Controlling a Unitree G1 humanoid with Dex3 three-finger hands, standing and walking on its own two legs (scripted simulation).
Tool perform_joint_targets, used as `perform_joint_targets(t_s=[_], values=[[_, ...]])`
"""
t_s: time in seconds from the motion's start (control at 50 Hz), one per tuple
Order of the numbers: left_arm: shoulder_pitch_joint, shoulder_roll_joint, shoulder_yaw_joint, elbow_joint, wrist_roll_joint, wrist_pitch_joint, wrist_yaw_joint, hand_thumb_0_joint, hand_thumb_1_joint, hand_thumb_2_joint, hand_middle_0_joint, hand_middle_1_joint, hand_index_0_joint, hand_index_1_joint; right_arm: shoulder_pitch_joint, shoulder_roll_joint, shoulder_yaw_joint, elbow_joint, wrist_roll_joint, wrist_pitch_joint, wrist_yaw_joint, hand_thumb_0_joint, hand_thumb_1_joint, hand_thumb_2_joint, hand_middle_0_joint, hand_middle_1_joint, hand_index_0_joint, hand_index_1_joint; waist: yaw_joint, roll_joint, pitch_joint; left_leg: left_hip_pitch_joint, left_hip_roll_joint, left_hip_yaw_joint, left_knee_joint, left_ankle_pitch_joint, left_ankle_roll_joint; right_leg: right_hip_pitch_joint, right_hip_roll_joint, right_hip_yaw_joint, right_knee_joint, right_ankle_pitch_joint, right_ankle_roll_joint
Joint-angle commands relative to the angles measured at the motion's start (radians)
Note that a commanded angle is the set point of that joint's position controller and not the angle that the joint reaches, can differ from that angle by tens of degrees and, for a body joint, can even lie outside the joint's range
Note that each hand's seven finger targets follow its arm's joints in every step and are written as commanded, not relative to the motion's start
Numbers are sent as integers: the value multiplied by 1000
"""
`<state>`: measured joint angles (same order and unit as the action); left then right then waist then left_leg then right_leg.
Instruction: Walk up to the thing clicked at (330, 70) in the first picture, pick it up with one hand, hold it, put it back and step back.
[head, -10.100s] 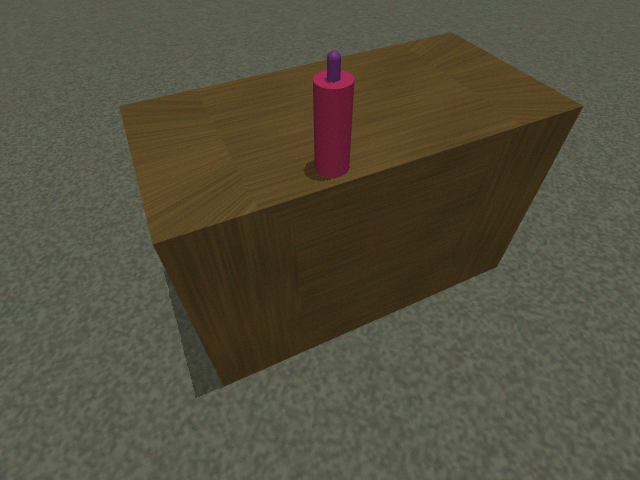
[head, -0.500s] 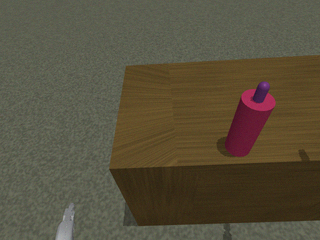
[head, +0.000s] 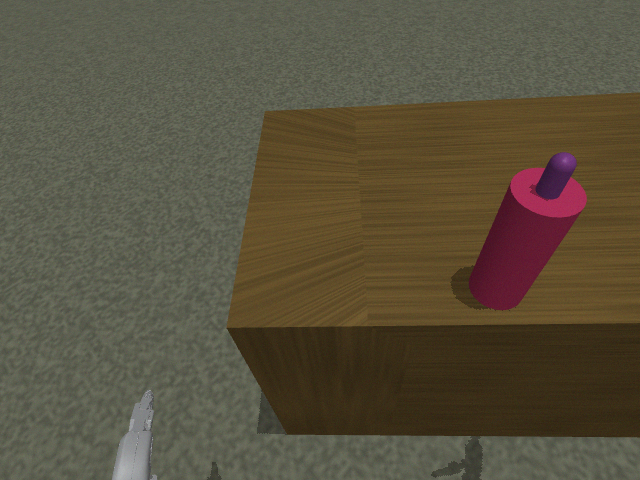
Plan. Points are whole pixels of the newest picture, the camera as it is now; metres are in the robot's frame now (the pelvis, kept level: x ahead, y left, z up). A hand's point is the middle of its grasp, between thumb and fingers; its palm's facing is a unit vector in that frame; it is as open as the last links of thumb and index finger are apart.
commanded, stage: go down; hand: right
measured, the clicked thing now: (524, 234) +0.42 -0.22 +0.07
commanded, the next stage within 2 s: approach in 1.24 s
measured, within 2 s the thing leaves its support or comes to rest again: neither
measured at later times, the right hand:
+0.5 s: hand out of the picture +0.35 -0.41 +0.12, palm faces +0.21 +0.98 +0.01, open 17.6 cm
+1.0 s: hand out of the picture +0.37 -0.41 +0.14, palm faces +0.22 +0.98 +0.01, open 17.7 cm
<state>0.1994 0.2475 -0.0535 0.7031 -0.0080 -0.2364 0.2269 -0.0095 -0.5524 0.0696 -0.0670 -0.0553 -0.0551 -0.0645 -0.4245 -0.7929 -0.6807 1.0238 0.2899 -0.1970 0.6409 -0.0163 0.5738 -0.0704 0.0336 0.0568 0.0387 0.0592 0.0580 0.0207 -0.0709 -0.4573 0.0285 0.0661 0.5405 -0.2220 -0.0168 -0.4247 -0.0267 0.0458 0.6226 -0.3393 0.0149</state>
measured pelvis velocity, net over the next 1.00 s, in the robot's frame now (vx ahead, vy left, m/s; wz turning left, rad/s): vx -0.01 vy -0.01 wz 0.01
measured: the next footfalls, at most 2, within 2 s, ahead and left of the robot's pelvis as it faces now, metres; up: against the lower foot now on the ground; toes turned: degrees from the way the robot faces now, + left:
none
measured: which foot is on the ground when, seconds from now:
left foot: down 0.00-1.00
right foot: down 0.00-1.00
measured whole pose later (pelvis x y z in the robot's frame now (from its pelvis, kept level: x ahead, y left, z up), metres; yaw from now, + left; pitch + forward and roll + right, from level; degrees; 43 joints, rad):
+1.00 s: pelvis -0.01 -0.01 -0.01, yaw +1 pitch +11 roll +3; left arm 0.25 0.26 -0.07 0.58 0.00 -0.25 0.20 -0.01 -0.54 0.06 -0.06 -0.05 -0.05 -0.06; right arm -0.61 -0.94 -0.68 1.16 0.22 -0.14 0.64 -0.02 0.61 -0.07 0.04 0.06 0.04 0.06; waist 0.09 0.02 -0.09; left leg -0.59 0.02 0.06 0.64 -0.25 -0.03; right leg -0.57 -0.03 0.04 0.76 -0.39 0.00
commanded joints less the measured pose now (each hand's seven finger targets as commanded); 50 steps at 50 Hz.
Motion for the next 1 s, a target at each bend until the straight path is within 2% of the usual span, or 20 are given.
perform_joint_targets(t_s=[0.0, 0.02, 0.08, 0.18, 0.22, 0.24, 0.34, 0.46, 0.5, 0.54, 0.56, 0.6, 0.64, 0.66, 0.68, 0.74, 0.78, 0.82, 0.88, 0.98], values=[[-48, 168, 62, -144, 2, -49, 12, 0, -581, 74, -53, -50, -44, -60, -281, -441, -67, -186, 21, -63, 0, 0, 603, -65, 30, 57, 40, 57, -17, -161, -293, 204, -19, -26, -11, 254, 34, 54, 34, -6, -55, 350, -22], [-67, 185, 75, -155, 2, -52, 15, 0, -579, 71, -54, -50, -46, -59, -292, -457, -70, -197, 17, -63, 1, 0, 591, -61, 34, 55, 43, 55, -14, -169, -295, 206, -14, -31, -11, 257, 33, 55, 37, -9, -52, 342, -25], [-70, 133, 23, -116, 2, -51, 11, 0, -574, 70, -53, -51, -46, -59, -314, -430, -48, -177, 18, -62, 15, 0, 591, -60, 35, 55, 43, 55, -19, -196, -282, 167, -16, -31, -4, 224, 37, 52, 35, -7, -41, 319, -23], [-61, 208, 68, -196, 5, -62, 20, 0, -574, 68, -54, -52, -48, -59, -351, -499, -75, -186, 19, -60, 22, 0, 600, -66, 32, 58, 41, 57, 1, -189, -354, 153, -25, -19, 10, 216, 38, 79, 24, 6, -28, 349, -15], [5, 188, 63, -148, 5, -54, 18, 0, -571, 64, -55, -53, -49, -59, -344, -470, -59, -168, 23, -54, 24, 0, 563, -63, 39, 54, 45, 54, 9, -197, -334, 126, -28, -16, 11, 213, 38, 95, 24, 5, -19, 373, -12], [-14, 229, 95, -206, 4, -59, 21, 0, -575, 68, -53, -52, -47, -59, -364, -499, -80, -192, 23, -58, 17, 0, 574, -61, 38, 53, 45, 53, 12, -188, -339, 125, -30, -12, 14, 208, 38, 102, 20, 7, -19, 378, -11], [1, 138, 31, -172, 4, -53, 4, 0, -573, 68, -53, -51, -47, -58, -341, -487, -68, -162, -2, -43, -6, 0, 585, -61, 37, 54, 45, 54, -19, -223, -281, 124, -28, -21, 18, 191, 43, 31, 23, -1, -18, 345, -8], [-53, 211, 80, -236, 8, -64, 6, 0, -572, 67, -51, -51, -45, -58, -394, -495, -54, -173, -4, -34, 6, 0, 591, -60, 38, 55, 45, 55, 5, -230, -326, 94, -35, -17, 34, 187, 46, 58, 9, 10, -1, 384, -1], [-22, 178, 52, -184, 7, -59, -1, 0, -569, 65, -52, -52, -48, -57, -387, -477, -52, -135, 0, -32, 9, 0, 598, -63, 35, 56, 44, 56, 1, -219, -304, 88, -35, -16, 35, 175, 47, 40, 11, 11, 5, 371, -2], [-32, 206, 73, -230, 7, -65, 2, 0, -570, 65, -53, -51, -48, -57, -424, -529, -78, -150, -5, -38, 3, 0, 609, -63, 34, 57, 44, 57, 5, -207, -367, 110, -33, -19, 47, 208, 46, 54, 10, 12, 19, 405, -1], [10, 168, 46, -184, 8, -59, -2, 0, -570, 66, -53, -52, -48, -58, -399, -496, -56, -126, -11, -34, 6, 0, 599, -65, 35, 57, 44, 57, 3, -225, -372, 102, -35, -18, 52, 221, 47, 71, 10, 11, 26, 442, 2], [15, 191, 67, -200, 9, -57, 1, 0, -566, 62, -53, -51, -49, -56, -422, -523, -65, -128, -17, -37, -1, 0, 602, -66, 33, 57, 43, 57, 4, -227, -371, 89, -36, -15, 57, 208, 47, 81, 7, 15, 33, 463, 5], [-18, 185, 51, -238, 8, -58, -3, 0, -561, 60, -51, -51, -48, -53, -457, -543, -70, -168, -22, -39, -7, 0, 611, -59, 36, 57, 45, 57, 0, -230, -345, 60, -40, -12, 51, 158, 49, 63, 1, 17, 23, 414, 5], [23, 199, 75, -197, 11, -54, -1, 0, -565, 62, -51, -51, -47, -55, -442, -553, -73, -127, -30, -34, -12, 0, 605, -57, 38, 56, 46, 56, 7, -248, -344, 54, -39, -15, 49, 152, 51, 71, 0, 17, 19, 411, 9], [-10, 174, 43, -217, 10, -56, -5, 0, -561, 59, -51, -50, -48, -53, -463, -534, -58, -157, -31, -33, -14, 0, 607, -58, 38, 56, 46, 56, -1, -250, -316, 51, -39, -16, 47, 132, 52, 43, 2, 13, 10, 365, 5], [-13, 153, 28, -232, 9, -60, -10, 0, -553, 53, -51, -51, -51, -51, -466, -547, -57, -138, -38, -28, -17, 0, 595, -62, 38, 58, 46, 58, 3, -250, -301, 70, -35, -18, 44, 129, 49, 8, 9, 6, 5, 293, 2], [-10, 209, 75, -265, 10, -63, -4, 0, -555, 55, -50, -50, -49, -51, -484, -564, -61, -125, -38, -19, -18, 0, 611, -64, 31, 60, 41, 60, 19, -236, -314, 62, -38, -16, 49, 127, 49, 8, 7, 8, 5, 293, 1], [-11, 182, 46, -276, 10, -62, -10, 0, -553, 53, -49, -50, -49, -51, -473, -555, -53, -108, -43, -10, -13, 0, 611, -58, 36, 59, 45, 59, 12, -234, -307, 66, -37, -17, 48, 132, 49, -3, 9, 6, 7, 291, -1], [4, 197, 69, -269, 9, -66, -7, 0, -557, 55, -49, -48, -47, -50, -468, -533, -42, -77, -42, 0, -8, 0, 611, -61, 35, 59, 44, 59, 18, -214, -301, 61, -35, -19, 50, 126, 47, -10, 12, 3, 8, 245, -7], [11, 184, 49, -297, 9, -69, -14, 0, -564, 63, -48, -49, -44, -53, -450, -541, -50, -57, -39, -7, 4, 0, 611, -57, 37, 58, 47, 58, 13, -195, -338, 58, -35, -18, 68, 151, 45, -9, 12, 7, 39, 306, -5]])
